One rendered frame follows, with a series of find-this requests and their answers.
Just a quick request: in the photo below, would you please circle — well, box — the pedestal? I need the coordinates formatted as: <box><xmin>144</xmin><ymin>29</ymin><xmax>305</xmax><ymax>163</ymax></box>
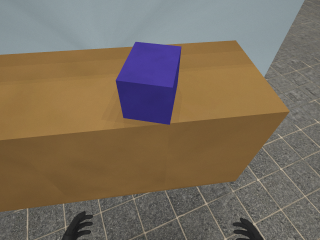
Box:
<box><xmin>0</xmin><ymin>40</ymin><xmax>290</xmax><ymax>212</ymax></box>

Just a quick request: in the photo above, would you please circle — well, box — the robot left hand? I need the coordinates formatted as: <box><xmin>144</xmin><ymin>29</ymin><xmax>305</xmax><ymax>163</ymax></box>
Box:
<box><xmin>61</xmin><ymin>211</ymin><xmax>93</xmax><ymax>240</ymax></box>

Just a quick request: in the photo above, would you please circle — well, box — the carton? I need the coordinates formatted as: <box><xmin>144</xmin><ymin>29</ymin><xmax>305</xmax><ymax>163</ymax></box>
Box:
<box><xmin>115</xmin><ymin>42</ymin><xmax>182</xmax><ymax>125</ymax></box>

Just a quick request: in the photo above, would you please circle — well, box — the robot right hand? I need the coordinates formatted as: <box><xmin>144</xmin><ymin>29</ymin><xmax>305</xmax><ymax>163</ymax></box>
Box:
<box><xmin>233</xmin><ymin>217</ymin><xmax>264</xmax><ymax>240</ymax></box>

